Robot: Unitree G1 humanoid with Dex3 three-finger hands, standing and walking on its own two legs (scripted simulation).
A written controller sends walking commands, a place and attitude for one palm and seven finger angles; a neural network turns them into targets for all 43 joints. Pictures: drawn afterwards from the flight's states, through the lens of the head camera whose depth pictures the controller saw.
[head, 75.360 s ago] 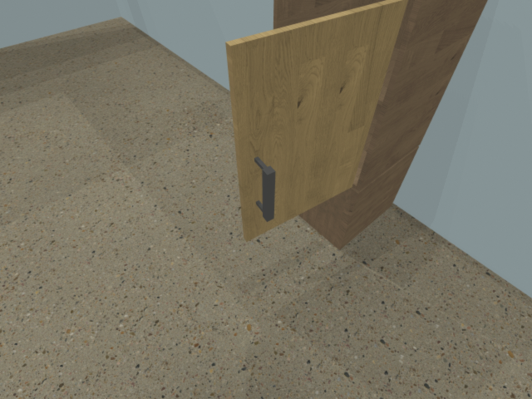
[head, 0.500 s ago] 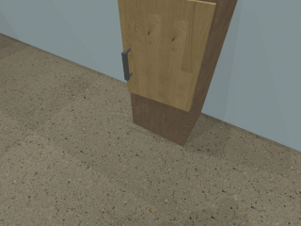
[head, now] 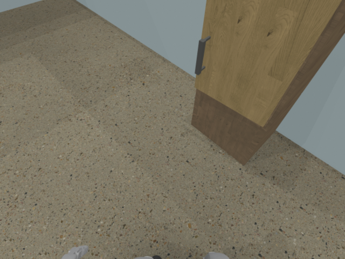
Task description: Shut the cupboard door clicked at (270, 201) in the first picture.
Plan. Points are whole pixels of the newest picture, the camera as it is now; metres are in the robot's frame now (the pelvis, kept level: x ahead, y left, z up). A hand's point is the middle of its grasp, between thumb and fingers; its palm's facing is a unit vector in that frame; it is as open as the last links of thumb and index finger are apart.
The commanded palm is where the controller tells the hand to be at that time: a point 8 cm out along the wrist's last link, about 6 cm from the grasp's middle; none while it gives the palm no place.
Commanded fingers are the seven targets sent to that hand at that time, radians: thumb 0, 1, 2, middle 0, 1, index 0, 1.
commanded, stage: walk to a spot facing it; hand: left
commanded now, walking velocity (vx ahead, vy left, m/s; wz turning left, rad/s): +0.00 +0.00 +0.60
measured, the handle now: (202, 55) +0.95 -0.12 -0.11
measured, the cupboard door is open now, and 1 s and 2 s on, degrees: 5 5 5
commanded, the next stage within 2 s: turn to face it in 1.34 s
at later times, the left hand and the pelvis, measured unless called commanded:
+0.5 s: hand out of the picture -0.05 +0.20 -0.19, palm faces +0.38 -0.89 -0.26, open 7.3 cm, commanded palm none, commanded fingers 0.00 0.90 0.90 -0.20 -0.30 -0.20 -0.30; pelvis -0.01 -0.02 -0.02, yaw +21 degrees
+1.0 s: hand out of the picture -0.03 +0.16 -0.16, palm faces +0.69 -0.69 -0.22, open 7.3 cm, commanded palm none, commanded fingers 0.00 0.90 0.90 -0.20 -0.30 -0.20 -0.30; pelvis +0.09 +0.02 +0.01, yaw +43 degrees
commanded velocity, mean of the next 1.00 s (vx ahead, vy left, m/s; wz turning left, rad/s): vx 0.18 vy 0.00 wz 0.60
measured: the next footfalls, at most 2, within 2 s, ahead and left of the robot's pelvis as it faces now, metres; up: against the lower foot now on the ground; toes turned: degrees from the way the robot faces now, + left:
right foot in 0.12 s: +0.04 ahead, -0.16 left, +0.00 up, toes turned +6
left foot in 0.44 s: +0.00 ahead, +0.11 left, +0.00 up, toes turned +23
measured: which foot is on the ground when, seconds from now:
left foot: down 0.00-0.12, up 0.14-0.42, down 0.44-0.72, up 0.74-1.00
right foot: up 0.00-0.10, down 0.12-0.44, up 0.46-0.72, down 0.74-1.00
